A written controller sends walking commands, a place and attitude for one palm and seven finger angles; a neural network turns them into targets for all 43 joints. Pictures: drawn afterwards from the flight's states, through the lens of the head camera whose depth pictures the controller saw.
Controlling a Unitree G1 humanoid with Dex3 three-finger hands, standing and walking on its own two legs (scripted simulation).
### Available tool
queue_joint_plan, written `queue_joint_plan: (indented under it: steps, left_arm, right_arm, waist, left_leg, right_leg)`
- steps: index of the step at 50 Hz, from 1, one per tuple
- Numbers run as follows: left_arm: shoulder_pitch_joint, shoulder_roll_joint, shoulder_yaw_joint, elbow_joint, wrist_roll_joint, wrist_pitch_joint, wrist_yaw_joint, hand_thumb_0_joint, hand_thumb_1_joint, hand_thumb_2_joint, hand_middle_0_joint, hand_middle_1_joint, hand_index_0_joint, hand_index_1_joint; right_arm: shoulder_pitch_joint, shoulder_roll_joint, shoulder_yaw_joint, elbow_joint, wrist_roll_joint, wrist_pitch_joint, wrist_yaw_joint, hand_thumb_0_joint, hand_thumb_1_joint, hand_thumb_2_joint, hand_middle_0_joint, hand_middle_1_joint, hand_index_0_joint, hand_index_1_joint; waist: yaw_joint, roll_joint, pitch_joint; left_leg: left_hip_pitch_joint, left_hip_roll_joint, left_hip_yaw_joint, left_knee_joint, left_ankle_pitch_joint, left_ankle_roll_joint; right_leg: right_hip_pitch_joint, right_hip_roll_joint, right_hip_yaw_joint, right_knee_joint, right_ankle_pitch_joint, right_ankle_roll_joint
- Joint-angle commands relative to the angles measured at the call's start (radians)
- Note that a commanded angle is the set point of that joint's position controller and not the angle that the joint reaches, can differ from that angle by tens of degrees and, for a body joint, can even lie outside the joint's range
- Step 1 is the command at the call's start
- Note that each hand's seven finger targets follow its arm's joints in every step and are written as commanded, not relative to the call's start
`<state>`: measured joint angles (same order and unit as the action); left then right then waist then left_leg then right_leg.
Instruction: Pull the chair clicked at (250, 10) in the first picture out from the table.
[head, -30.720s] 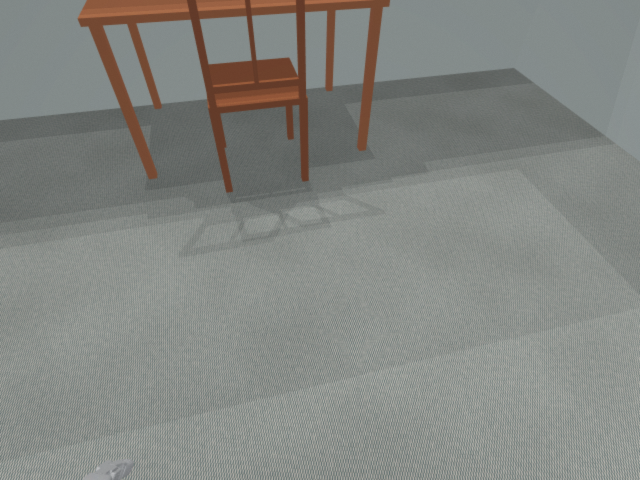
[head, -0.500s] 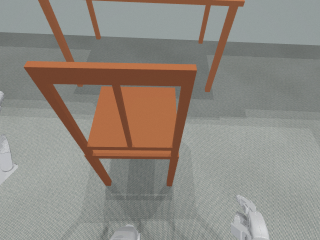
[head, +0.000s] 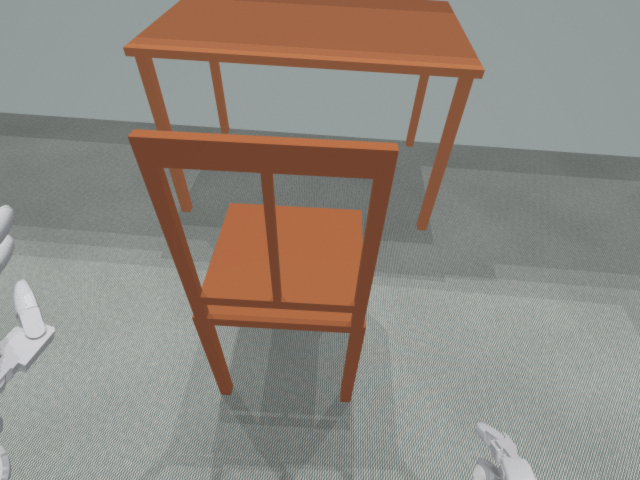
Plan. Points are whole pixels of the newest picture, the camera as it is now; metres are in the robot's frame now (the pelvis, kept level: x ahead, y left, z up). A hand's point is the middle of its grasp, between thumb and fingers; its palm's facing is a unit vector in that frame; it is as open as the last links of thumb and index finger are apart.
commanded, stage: stop stepping back and stand still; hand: left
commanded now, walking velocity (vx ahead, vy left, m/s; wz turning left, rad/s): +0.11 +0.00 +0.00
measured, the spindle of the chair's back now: (272, 244) +0.54 +0.12 -0.06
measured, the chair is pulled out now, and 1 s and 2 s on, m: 0.64 0.64 0.64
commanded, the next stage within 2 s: let the arm hang, fingers relaxed in 1.12 s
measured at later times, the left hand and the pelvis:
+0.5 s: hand (42, 317) +0.23 +0.29 +0.15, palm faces +0.44 -0.80 -0.41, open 7.4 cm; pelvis +0.02 +0.02 +0.00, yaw +0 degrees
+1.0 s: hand (72, 293) +0.25 +0.27 +0.16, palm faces +0.38 -0.81 -0.45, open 7.4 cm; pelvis +0.05 +0.01 +0.01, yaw +0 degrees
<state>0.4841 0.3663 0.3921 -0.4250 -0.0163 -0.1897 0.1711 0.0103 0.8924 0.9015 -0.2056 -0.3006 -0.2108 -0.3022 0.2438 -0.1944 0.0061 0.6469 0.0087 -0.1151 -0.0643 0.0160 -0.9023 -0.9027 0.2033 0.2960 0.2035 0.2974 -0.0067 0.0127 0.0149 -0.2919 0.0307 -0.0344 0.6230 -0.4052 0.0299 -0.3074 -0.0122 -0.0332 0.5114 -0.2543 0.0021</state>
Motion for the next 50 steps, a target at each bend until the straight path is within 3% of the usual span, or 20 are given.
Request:
queue_joint_plan:
  steps: [1, 2, 3, 4, 7, 9, 10, 11, 12, 13, 15, 17, 19, 20, 23, 29, 35, 39, 43, 50]
  left_arm:
    - [-0.044, 0.243, 0.153, -0.327, -0.006, -0.074, 0.017, 0.0, 0.9, 0.9, -0.2, -0.3, -0.2, -0.3]
    - [-0.016, 0.243, 0.165, -0.332, -0.005, -0.07, 0.019, 0.0, 0.9, 0.9, -0.2, -0.3, -0.2, -0.3]
    - [-0.005, 0.247, 0.177, -0.345, -0.002, -0.069, 0.019, 0.0, 0.9, 0.9, -0.2, -0.3, -0.2, -0.3]
    - [0.014, 0.27, 0.199, -0.315, -0.002, -0.069, 0.015, 0.0, 0.9, 0.9, -0.2, -0.3, -0.2, -0.3]
    - [0.063, 0.234, 0.18, -0.254, -0.01, -0.086, 0.009, 0.0, 0.9, 0.9, -0.2, -0.3, -0.2, -0.3]
    - [0.078, 0.245, 0.181, -0.193, -0.018, -0.092, 0.006, 0.0, 0.9, 0.9, -0.2, -0.3, -0.2, -0.3]
    - [0.061, 0.239, 0.172, -0.178, -0.024, -0.088, 0.004, 0.0, 0.9, 0.9, -0.2, -0.3, -0.2, -0.3]
    - [0.023, 0.234, 0.159, -0.175, -0.026, -0.086, 0.002, 0.0, 0.9, 0.9, -0.2, -0.3, -0.2, -0.3]
    - [0.009, 0.219, 0.141, -0.152, -0.025, -0.081, 0.001, 0.0, 0.9, 0.9, -0.2, -0.3, -0.2, -0.3]
    - [-0.014, 0.214, 0.132, -0.149, -0.023, -0.079, 0.001, 0.0, 0.9, 0.9, -0.2, -0.3, -0.2, -0.3]
    - [-0.067, 0.217, 0.123, -0.174, -0.016, -0.092, 0.003, 0.0, 0.9, 0.9, -0.2, -0.3, -0.2, -0.3]
    - [-0.059, 0.205, 0.119, -0.206, -0.013, -0.109, 0.002, 0.0, 0.9, 0.9, -0.2, -0.3, -0.2, -0.3]
    - [-0.079, 0.227, 0.128, -0.26, -0.003, -0.112, -0.002, 0.0, 0.9, 0.9, -0.2, -0.3, -0.2, -0.3]
    - [-0.096, 0.219, 0.122, -0.299, 0.003, -0.114, 0.003, 0.0, 0.9, 0.9, -0.2, -0.3, -0.2, -0.3]
    - [-0.042, 0.222, 0.126, -0.328, 0.002, -0.116, 0.012, 0.0, 0.9, 0.9, -0.2, -0.3, -0.2, -0.3]
    - [0.148, 0.236, 0.185, -0.257, -0.018, -0.112, 0.01, 0.0, 0.9, 0.9, -0.2, -0.3, -0.2, -0.3]
    - [0.107, 0.202, 0.151, -0.215, -0.036, -0.098, 0.0, 0.0, 0.9, 0.9, -0.2, -0.3, -0.2, -0.3]
    - [0.07, 0.22, 0.141, -0.243, -0.034, -0.091, 0.003, 0.0, 0.9, 0.9, -0.2, -0.3, -0.2, -0.3]
    - [0.047, 0.216, 0.128, -0.296, -0.031, -0.089, 0.01, 0.0, 0.9, 0.9, -0.2, -0.3, -0.2, -0.3]
    - [0.106, 0.223, 0.156, -0.244, -0.038, -0.082, 0.012, 0.0, 0.9, 0.9, -0.2, -0.3, -0.2, -0.3]
  right_arm:
    - [-0.105, -0.133, -0.055, -0.161, -0.009, -0.051, -0.015, 0.0, -0.9, -0.9, 0.2, 0.3, 0.2, 0.3]
    - [-0.12, -0.128, -0.055, -0.166, -0.003, -0.055, -0.015, 0.0, -0.9, -0.9, 0.2, 0.3, 0.2, 0.3]
    - [-0.121, -0.12, -0.059, -0.174, 0.003, -0.058, -0.015, 0.0, -0.9, -0.9, 0.2, 0.3, 0.2, 0.3]
    - [-0.114, -0.108, -0.064, -0.171, 0.006, -0.058, -0.014, 0.0, -0.9, -0.9, 0.2, 0.3, 0.2, 0.3]
    - [-0.086, -0.114, -0.064, -0.153, 0.009, -0.058, -0.005, 0.0, -0.9, -0.9, 0.2, 0.3, 0.2, 0.3]
    - [-0.065, -0.117, -0.066, -0.138, 0.005, -0.06, -0.004, 0.0, -0.9, -0.9, 0.2, 0.3, 0.2, 0.3]
    - [-0.052, -0.118, -0.07, -0.13, 0.01, -0.058, -0.003, 0.0, -0.9, -0.9, 0.2, 0.3, 0.2, 0.3]
    - [-0.049, -0.126, -0.075, -0.123, 0.009, -0.058, -0.002, 0.0, -0.9, -0.9, 0.2, 0.3, 0.2, 0.3]
    - [-0.051, -0.124, -0.072, -0.117, 0.007, -0.058, -0.003, 0.0, -0.9, -0.9, 0.2, 0.3, 0.2, 0.3]
    - [-0.064, -0.124, -0.065, -0.116, 0.005, -0.061, -0.004, 0.0, -0.9, -0.9, 0.2, 0.3, 0.2, 0.3]
    - [-0.094, -0.127, -0.054, -0.118, 0.004, -0.078, -0.012, 0.0, -0.9, -0.9, 0.2, 0.3, 0.2, 0.3]
    - [-0.104, -0.143, -0.064, -0.128, 0.006, -0.092, -0.016, 0.0, -0.9, -0.9, 0.2, 0.3, 0.2, 0.3]
    - [-0.121, -0.125, -0.059, -0.133, 0.013, -0.1, -0.015, 0.0, -0.9, -0.9, 0.2, 0.3, 0.2, 0.3]
    - [-0.124, -0.118, -0.057, -0.139, 0.009, -0.103, -0.016, 0.0, -0.9, -0.9, 0.2, 0.3, 0.2, 0.3]
    - [-0.113, -0.118, -0.061, -0.148, 0.009, -0.114, -0.006, 0.0, -0.9, -0.9, 0.2, 0.3, 0.2, 0.3]
    - [-0.095, -0.11, -0.067, -0.154, 0.013, -0.089, 0.004, 0.0, -0.9, -0.9, 0.2, 0.3, 0.2, 0.3]
    - [-0.095, -0.119, -0.067, -0.158, 0.015, -0.058, -0.005, 0.0, -0.9, -0.9, 0.2, 0.3, 0.2, 0.3]
    - [-0.105, -0.123, -0.07, -0.151, 0.015, -0.052, -0.01, 0.0, -0.9, -0.9, 0.2, 0.3, 0.2, 0.3]
    - [-0.119, -0.124, -0.069, -0.161, 0.012, -0.048, -0.011, 0.0, -0.9, -0.9, 0.2, 0.3, 0.2, 0.3]
    - [-0.121, -0.116, -0.068, -0.167, 0.017, -0.023, -0.01, 0.0, -0.9, -0.9, 0.2, 0.3, 0.2, 0.3]
  waist:
    - [-0.015, 0.107, -0.046]
    - [-0.007, 0.204, -0.052]
    - [0.001, 0.255, -0.054]
    - [0.007, 0.263, -0.056]
    - [0.004, 0.099, -0.03]
    - [-0.017, -0.023, 0.025]
    - [-0.019, -0.145, 0.006]
    - [-0.019, -0.178, 0.025]
    - [-0.021, -0.199, 0.039]
    - [-0.027, -0.202, 0.051]
    - [-0.026, -0.099, 0.052]
    - [0.0, 0.021, 0.006]
    - [0.007, 0.183, -0.016]
    - [0.007, 0.207, -0.007]
    - [0.008, 0.139, -0.037]
    - [0.0, 0.112, -0.101]
    - [-0.013, 0.048, -0.099]
    - [-0.012, 0.026, -0.129]
    - [-0.009, 0.048, -0.142]
    - [-0.011, 0.065, -0.09]
  left_leg:
    - [-0.059, 0.055, -0.104, -0.262, -0.263, 0.049]
    - [-0.16, 0.108, -0.149, -0.35, -0.356, 0.063]
    - [-0.27, 0.148, -0.186, -0.404, -0.404, 0.078]
    - [-0.323, 0.155, -0.172, -0.406, -0.392, 0.08]
    - [-0.243, 0.079, -0.078, -0.199, -0.221, 0.049]
    - [-0.147, 0.004, -0.006, -0.001, -0.113, 0.018]
    - [-0.102, -0.03, 0.035, 0.087, -0.086, -0.003]
    - [-0.027, -0.037, 0.037, 0.151, -0.06, -0.011]
    - [0.027, -0.029, 0.033, 0.138, -0.036, -0.009]
    - [0.049, -0.016, 0.027, 0.053, 0.01, -0.002]
    - [0.062, 0.015, -0.019, -0.172, 0.076, 0.015]
    - [0.074, 0.102, -0.124, -0.302, 0.205, 0.036]
    - [0.006, 0.146, -0.147, -0.374, 0.079, 0.05]
    - [-0.037, 0.144, -0.149, -0.378, 0.066, 0.049]
    - [-0.029, 0.106, -0.11, -0.329, 0.149, 0.027]
    - [0.033, 0.096, -0.066, -0.299, 0.318, -0.007]
    - [0.088, 0.098, -0.046, -0.284, 0.428, -0.015]
    - [0.138, 0.094, -0.03, -0.257, 0.483, -0.009]
    - [0.159, 0.085, -0.031, -0.243, 0.506, -0.011]
    - [0.101, 0.072, -0.027, -0.255, 0.402, -0.015]
  right_leg:
    - [0.036, -0.033, 0.074, -0.056, -0.346, -0.021]
    - [0.13, 0.007, 0.014, 0.079, -0.268, -0.005]
    - [0.231, 0.027, -0.017, 0.196, -0.19, 0.009]
    - [0.276, 0.026, -0.028, 0.235, -0.163, 0.015]
    - [0.233, -0.014, 0.033, -0.031, -0.138, -0.009]
    - [0.061, -0.129, 0.239, -0.237, -0.208, -0.081]
    - [0.003, -0.192, 0.343, -0.306, -0.321, -0.11]
    - [-0.109, -0.234, 0.378, -0.366, -0.425, -0.131]
    - [-0.161, -0.242, 0.354, -0.377, -0.442, -0.135]
    - [-0.142, -0.216, 0.297, -0.343, -0.363, -0.122]
    - [-0.049, -0.14, 0.192, -0.213, -0.176, -0.072]
    - [0.054, -0.053, 0.123, -0.085, 0.007, -0.025]
    - [0.132, -0.047, 0.088, -0.04, -0.015, 0.0]
    - [0.173, -0.047, 0.08, -0.038, 0.018, -0.001]
    - [0.238, -0.056, 0.091, -0.098, 0.126, -0.011]
    - [0.275, -0.063, 0.071, -0.123, 0.254, -0.017]
    - [0.256, -0.065, 0.074, -0.125, 0.336, -0.011]
    - [0.268, -0.078, 0.079, -0.131, 0.399, -0.011]
    - [0.276, -0.083, 0.092, -0.128, 0.42, -0.017]
    - [0.278, -0.086, 0.106, -0.166, 0.362, -0.023]
